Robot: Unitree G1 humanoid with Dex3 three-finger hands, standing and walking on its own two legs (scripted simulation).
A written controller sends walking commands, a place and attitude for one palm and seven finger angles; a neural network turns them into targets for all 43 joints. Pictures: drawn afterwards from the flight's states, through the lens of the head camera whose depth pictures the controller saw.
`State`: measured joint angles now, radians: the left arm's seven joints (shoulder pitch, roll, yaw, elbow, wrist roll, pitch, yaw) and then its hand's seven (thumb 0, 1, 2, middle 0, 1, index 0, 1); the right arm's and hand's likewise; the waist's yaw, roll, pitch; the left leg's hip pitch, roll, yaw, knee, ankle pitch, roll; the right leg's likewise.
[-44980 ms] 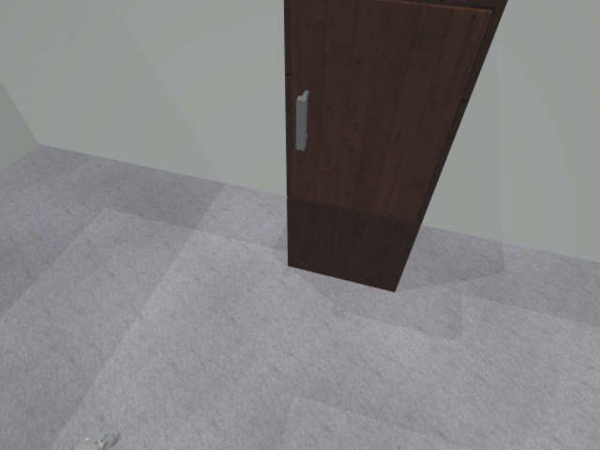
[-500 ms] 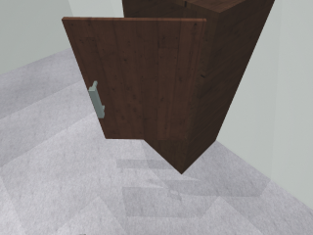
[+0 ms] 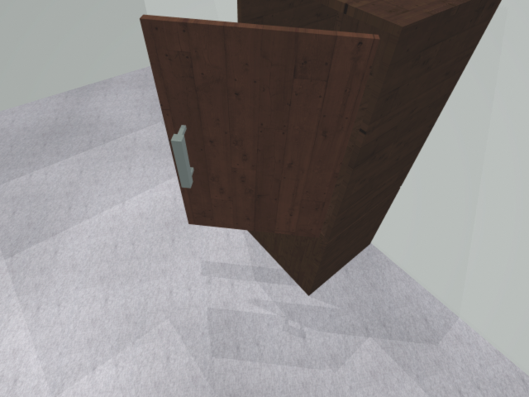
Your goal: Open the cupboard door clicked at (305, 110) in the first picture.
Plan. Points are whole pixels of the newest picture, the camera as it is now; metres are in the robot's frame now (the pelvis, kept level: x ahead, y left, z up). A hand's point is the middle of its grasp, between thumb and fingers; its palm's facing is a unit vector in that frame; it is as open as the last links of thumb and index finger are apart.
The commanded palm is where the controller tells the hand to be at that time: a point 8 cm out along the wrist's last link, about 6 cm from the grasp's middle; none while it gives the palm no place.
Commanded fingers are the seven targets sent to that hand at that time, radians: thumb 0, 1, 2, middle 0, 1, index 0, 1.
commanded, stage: come to a stop and stand still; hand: left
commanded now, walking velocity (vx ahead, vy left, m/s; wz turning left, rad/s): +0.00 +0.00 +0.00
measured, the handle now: (185, 157) +0.60 +0.23 -0.03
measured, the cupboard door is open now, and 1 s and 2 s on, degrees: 45 45 45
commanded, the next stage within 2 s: look again from close up in 0.26 s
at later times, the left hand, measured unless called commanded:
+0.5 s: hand out of the picture -0.01 +0.17 -0.17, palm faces +0.00 -0.98 -0.20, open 7.3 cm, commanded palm none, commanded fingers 0.00 0.90 0.90 -0.20 -0.30 -0.20 -0.30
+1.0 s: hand out of the picture +0.03 +0.17 -0.16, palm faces +0.00 -0.97 -0.22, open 7.3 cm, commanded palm none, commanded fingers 0.00 0.90 0.90 -0.20 -0.30 -0.20 -0.30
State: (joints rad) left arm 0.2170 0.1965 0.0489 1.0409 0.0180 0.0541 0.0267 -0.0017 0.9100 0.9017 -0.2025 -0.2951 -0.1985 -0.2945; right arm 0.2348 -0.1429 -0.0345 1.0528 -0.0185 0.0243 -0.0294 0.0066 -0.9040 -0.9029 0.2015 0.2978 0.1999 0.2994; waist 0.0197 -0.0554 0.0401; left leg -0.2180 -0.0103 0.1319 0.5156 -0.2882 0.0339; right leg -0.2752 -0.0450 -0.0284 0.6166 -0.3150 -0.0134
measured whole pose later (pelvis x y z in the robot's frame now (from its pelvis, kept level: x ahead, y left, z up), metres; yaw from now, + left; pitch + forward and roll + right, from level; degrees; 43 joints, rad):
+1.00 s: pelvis +0.01 -0.01 +0.01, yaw -1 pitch -1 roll +1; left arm 0.26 0.16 -0.01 1.10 0.01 -0.02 0.03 0.00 0.92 0.90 -0.20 -0.30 -0.20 -0.29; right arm 0.28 -0.17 0.01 1.12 -0.01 -0.03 -0.02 0.01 -0.91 -0.90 0.20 0.30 0.20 0.30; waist -0.01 0.01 0.03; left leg -0.16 0.02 0.13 0.44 -0.26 0.01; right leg -0.20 -0.01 -0.03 0.50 -0.29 -0.02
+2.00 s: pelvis +0.04 -0.01 +0.01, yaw -2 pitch -1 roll +1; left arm 0.19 0.17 0.01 1.05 0.01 0.00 0.04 -0.01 0.93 0.90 -0.20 -0.30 -0.20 -0.29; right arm 0.24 -0.15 -0.01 1.11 -0.01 -0.01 -0.03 0.01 -0.92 -0.90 0.20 0.30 0.20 0.30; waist -0.01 -0.01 0.04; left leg -0.10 0.02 0.15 0.42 -0.30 0.01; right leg -0.24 0.00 -0.08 0.50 -0.25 -0.05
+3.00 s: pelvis +0.01 +0.02 +0.01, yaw +1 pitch -3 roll +0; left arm 0.19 0.29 0.02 1.03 0.02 -0.01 0.01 0.00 0.91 0.90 -0.20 -0.30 -0.20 -0.29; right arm 0.18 -0.28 -0.01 1.03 -0.02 -0.02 0.00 0.01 -0.90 -0.90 0.20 0.30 0.20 0.30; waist 0.00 0.00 0.00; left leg -0.12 -0.01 0.12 0.42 -0.26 0.05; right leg -0.21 -0.03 -0.11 0.43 -0.17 -0.02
